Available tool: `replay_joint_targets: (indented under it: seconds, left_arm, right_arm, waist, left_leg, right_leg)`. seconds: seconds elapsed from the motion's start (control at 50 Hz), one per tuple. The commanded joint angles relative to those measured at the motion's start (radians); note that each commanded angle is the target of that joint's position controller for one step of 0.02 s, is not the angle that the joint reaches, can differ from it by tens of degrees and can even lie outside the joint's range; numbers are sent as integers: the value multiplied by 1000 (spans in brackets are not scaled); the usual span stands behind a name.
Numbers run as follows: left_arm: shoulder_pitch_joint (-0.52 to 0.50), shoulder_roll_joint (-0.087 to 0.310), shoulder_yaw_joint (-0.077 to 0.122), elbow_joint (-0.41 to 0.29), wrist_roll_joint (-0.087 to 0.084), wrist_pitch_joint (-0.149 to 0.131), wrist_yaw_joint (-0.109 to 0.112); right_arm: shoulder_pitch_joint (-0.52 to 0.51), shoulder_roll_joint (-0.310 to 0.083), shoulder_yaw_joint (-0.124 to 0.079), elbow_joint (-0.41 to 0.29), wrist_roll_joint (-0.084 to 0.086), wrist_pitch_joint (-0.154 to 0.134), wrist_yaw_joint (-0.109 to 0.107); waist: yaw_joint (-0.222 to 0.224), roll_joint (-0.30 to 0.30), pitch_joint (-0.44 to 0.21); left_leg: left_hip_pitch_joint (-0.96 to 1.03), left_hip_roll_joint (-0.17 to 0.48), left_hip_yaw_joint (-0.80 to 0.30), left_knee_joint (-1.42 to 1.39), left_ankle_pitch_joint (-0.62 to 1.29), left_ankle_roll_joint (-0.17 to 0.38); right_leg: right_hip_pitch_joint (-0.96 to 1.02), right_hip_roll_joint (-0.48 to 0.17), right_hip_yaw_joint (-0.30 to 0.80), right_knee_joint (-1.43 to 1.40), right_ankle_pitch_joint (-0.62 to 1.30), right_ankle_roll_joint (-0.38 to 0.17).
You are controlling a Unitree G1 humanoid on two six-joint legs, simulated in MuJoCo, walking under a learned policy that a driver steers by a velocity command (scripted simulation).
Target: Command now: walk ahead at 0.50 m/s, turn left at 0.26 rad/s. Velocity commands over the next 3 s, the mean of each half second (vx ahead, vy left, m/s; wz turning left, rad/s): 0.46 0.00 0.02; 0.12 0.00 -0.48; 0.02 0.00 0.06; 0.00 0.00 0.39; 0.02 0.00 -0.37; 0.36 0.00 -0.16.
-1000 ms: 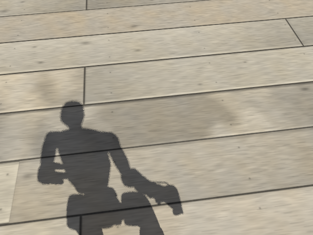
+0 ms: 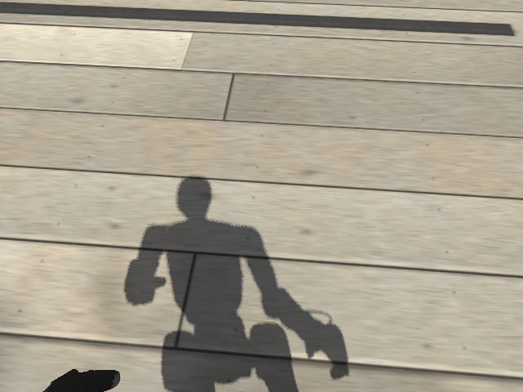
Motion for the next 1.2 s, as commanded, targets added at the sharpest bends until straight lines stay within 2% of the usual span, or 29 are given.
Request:
replay_joint_targets:
  seconds: [0.02,0.06,0.1,0.16,0.22,0.32,0.36,0.38,0.4,0.42,0.44,0.46,0.48,0.52,0.54,0.6,0.7,0.8,0.86,0.88,0.9,0.92,0.94,0.96,0.98,1.0,1.06,1.14,1.2]
  left_arm:
    - [194,125,44,0,-3,10,2]
    - [160,100,31,11,10,13,2]
    - [165,94,29,27,2,10,0]
    - [187,146,41,52,-10,12,6]
    - [215,171,44,75,-17,23,10]
    - [309,183,42,129,-31,43,11]
    - [311,202,47,139,-32,55,18]
    - [292,207,48,138,-30,62,22]
    - [291,192,41,135,-25,65,25]
    - [273,140,20,101,-1,60,27]
    - [430,29,-15,102,1,49,29]
    - [419,124,9,120,-18,48,33]
    - [338,176,30,99,-37,55,36]
    - [280,154,35,89,-21,83,47]
    - [296,137,39,92,-20,106,50]
    - [293,91,39,66,-18,151,56]
    - [176,82,37,0,-10,159,32]
    - [73,116,51,-70,-11,178,4]
    - [86,124,63,-84,-10,184,-4]
    - [120,157,77,-78,-5,181,5]
    - [187,268,109,-76,-4,177,26]
    - [187,346,118,-97,16,168,32]
    - [206,268,98,-95,16,147,21]
    - [173,252,89,-91,13,130,20]
    - [122,230,86,-93,-2,123,24]
    - [76,206,77,-102,-16,126,30]
    - [33,183,63,-114,2,133,44]
    - [19,126,37,-83,16,130,48]
    - [27,113,23,-34,30,125,36]
  right_arm:
    - [-67,-132,-22,-95,-5,-29,1]
    - [-106,-105,-23,-111,-17,-37,11]
    - [-94,-68,-15,-108,-15,-36,17]
    - [-183,-34,3,-139,-25,-39,21]
    - [-278,-21,13,-156,-22,-48,29]
    - [-407,-44,7,-201,-9,-60,47]
    - [-386,-69,-3,-202,-9,-68,51]
    - [-323,-89,-15,-185,-17,-72,48]
    - [-210,-129,-35,-153,-31,-75,41]
    - [-63,-198,-53,-136,-57,-76,30]
    - [-15,-258,-65,-129,-64,-57,26]
    - [6,-183,-50,-129,-51,-44,27]
    - [-55,-139,-35,-132,-43,-39,25]
    - [-173,-82,-18,-126,-36,-38,26]
    - [-218,-71,-16,-122,-40,-40,28]
    - [-292,-91,-28,-107,-53,-50,24]
    - [-302,-129,-42,-72,-41,-30,-5]
    - [-270,-182,-60,-38,-14,2,2]
    - [-273,-188,-66,-23,9,16,3]
    - [-222,-165,-62,-1,6,17,5]
    - [-198,-122,-49,-7,-27,14,8]
    - [-224,-85,-30,-62,-58,14,6]
    - [-295,-126,-43,-58,-50,17,6]
    - [-310,-129,-45,-65,-23,22,6]
    - [-293,-119,-46,-48,-20,25,-3]
    - [-295,-136,-51,-47,-30,28,-13]
    - [-242,-118,-49,-24,-24,34,-13]
    - [-240,-62,-22,-2,-22,44,-4]
    - [-242,-76,-18,5,-18,47,7]
  waist:
    - [116,-70,-33]
    - [76,-87,11]
    - [60,-127,-4]
    - [77,-112,16]
    - [108,-103,25]
    - [138,-104,52]
    - [105,-114,45]
    - [60,-112,20]
    - [5,-99,-61]
    - [-57,-28,-212]
    - [-17,241,-375]
    - [-47,189,-417]
    - [-37,134,-277]
    - [24,74,-141]
    - [61,92,-106]
    - [101,106,-62]
    - [76,75,-64]
    - [43,66,-39]
    - [67,59,-43]
    - [74,13,-62]
    - [77,-185,-112]
    - [73,-381,-145]
    - [132,-203,-207]
    - [109,-166,-170]
    - [81,-114,-145]
    - [66,-110,-119]
    - [31,-149,-145]
    - [50,-159,-150]
    - [66,-175,-102]
  left_leg:
    - [-515,112,29,269,95,-22]
    - [-465,167,60,177,167,-28]
    - [-427,182,96,104,178,-39]
    - [-438,201,129,-63,269,-58]
    - [-377,185,155,-255,442,-61]
    - [-303,146,161,-411,498,-43]
    - [-240,132,158,-461,445,-24]
    - [-138,114,169,-509,455,-7]
    - [45,114,177,-536,512,18]
    - [326,273,45,-468,748,76]
    - [648,549,-281,-458,923,236]
    - [588,544,-362,-505,905,248]
    - [480,506,-213,-516,941,217]
    - [255,427,-41,-570,963,180]
    - [144,401,23,-615,927,169]
    - [-5,395,129,-706,874,192]
    - [10,393,247,-737,739,180]
    - [98,439,255,-676,631,159]
    - [122,423,286,-548,613,95]
    - [90,373,323,-447,573,41]
    - [-73,274,404,-189,400,-45]
    - [-384,108,363,82,-166,-131]
    - [-415,113,180,226,-197,-126]
    - [-434,128,152,250,-121,-108]
    - [-439,145,138,212,-45,-101]
    - [-438,152,130,166,13,-103]
    - [-319,128,150,104,101,-123]
    - [-161,160,160,-136,157,-130]
    - [-44,157,184,-281,195,-117]
  right_leg:
    - [475,-360,498,-242,-179,-189]
    - [352,-298,370,-283,7,-181]
    - [312,-272,301,-311,101,-190]
    - [282,-273,226,-355,174,-207]
    - [263,-242,140,-364,199,-180]
    - [311,-277,151,-319,196,-154]
    - [343,-297,180,-271,224,-135]
    - [339,-273,166,-192,343,-111]
    - [306,-215,131,-48,447,-74]
    - [146,-147,92,205,267,-22]
    - [-189,-18,9,555,-382,55]
    - [-230,-33,119,697,-505,69]
    - [-287,-66,114,748,-466,75]
    - [-259,-127,69,688,-367,90]
    - [-186,-148,61,655,-331,95]
    - [-108,-144,27,589,-232,112]
    - [-53,-162,1,357,-31,88]
    - [-41,-147,-40,212,-114,48]
    - [56,-106,-85,24,-54,2]
    - [156,-91,-60,-65,82,-30]
    - [345,-231,149,-107,482,-99]
    - [474,-453,491,-117,661,-325]
    - [459,-438,465,-132,616,-352]
    - [420,-390,372,-136,560,-305]
    - [386,-337,318,-138,455,-248]
    - [348,-315,298,-147,401,-218]
    - [270,-275,234,-157,424,-211]
    - [220,-260,170,-161,303,-194]
    - [157,-266,171,-181,115,-186]
Next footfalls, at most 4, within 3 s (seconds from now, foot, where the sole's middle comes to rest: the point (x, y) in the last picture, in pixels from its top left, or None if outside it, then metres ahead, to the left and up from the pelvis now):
0.42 left None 0.37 0.16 -0.77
0.88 right None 0.38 -0.10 -0.77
1.26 left None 0.45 0.14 -0.77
1.80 left None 0.41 0.17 -0.77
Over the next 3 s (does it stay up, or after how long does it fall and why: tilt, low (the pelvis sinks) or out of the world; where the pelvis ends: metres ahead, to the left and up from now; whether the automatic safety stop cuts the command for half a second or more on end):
stays up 0.55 0.04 0.01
